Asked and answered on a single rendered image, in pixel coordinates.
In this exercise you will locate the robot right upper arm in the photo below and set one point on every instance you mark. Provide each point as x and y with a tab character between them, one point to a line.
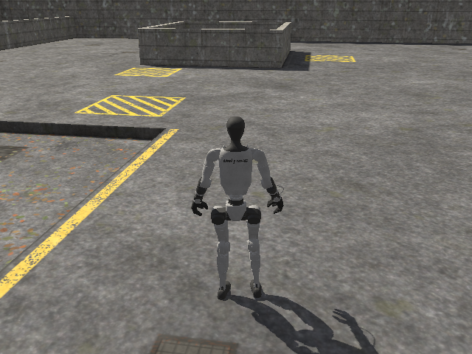
259	156

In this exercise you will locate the right robot hand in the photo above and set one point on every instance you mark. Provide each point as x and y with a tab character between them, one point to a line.
279	204

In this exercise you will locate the robot left upper arm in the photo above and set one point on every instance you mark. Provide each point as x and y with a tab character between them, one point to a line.
212	156

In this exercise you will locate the robot right forearm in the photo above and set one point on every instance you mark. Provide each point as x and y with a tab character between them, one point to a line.
273	192

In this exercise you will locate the robot left forearm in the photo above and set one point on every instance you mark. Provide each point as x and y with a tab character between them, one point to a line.
199	193

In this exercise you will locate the left robot hand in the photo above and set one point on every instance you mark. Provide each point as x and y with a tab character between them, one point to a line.
201	205

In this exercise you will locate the right robot thigh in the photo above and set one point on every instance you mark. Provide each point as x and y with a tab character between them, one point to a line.
253	216

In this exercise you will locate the robot left shin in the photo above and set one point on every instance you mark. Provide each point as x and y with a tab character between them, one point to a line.
222	264

